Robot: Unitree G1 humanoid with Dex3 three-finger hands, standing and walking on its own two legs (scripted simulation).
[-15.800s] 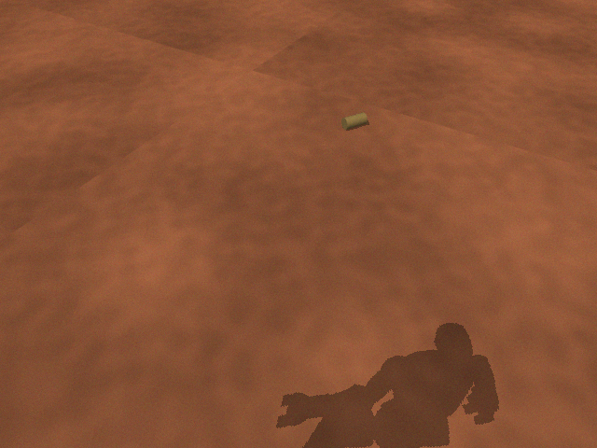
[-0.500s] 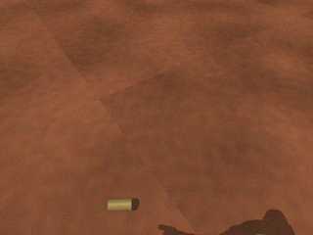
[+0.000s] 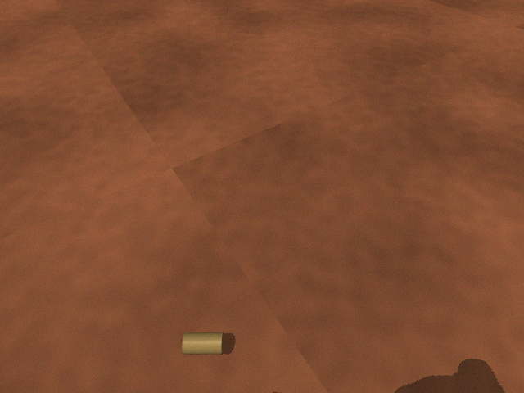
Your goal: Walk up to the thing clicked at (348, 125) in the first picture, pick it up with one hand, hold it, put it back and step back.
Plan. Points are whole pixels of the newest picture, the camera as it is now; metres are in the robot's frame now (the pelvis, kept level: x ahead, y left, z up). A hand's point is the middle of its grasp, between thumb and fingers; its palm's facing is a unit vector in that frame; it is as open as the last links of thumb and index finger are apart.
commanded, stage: walk up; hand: left
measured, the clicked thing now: (203, 343) +0.42 +0.23 -0.75
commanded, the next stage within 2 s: stand in 0.16 s
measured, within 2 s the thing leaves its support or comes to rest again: neither
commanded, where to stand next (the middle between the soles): +0.03 -0.02 m, yaw +0 degrees
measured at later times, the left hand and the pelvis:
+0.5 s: hand out of the picture +0.07 +0.25 -0.15, palm faces -0.02 -0.94 -0.34, open 7.4 cm; pelvis -0.01 +0.00 +0.00, yaw +0 degrees
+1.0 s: hand out of the picture +0.05 +0.25 -0.16, palm faces -0.03 -0.94 -0.33, open 7.4 cm; pelvis -0.02 +0.00 +0.00, yaw +0 degrees
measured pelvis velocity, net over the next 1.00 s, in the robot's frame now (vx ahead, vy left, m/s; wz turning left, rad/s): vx -0.02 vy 0.00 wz -0.01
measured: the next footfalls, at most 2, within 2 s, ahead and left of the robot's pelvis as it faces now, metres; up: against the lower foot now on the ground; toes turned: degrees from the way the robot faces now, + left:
left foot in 1.50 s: -0.06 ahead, +0.16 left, +0.00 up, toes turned -1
right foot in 1.90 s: -0.19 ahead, -0.10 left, +0.00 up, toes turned -3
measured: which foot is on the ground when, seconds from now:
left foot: down 0.00-1.00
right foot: down 0.00-1.00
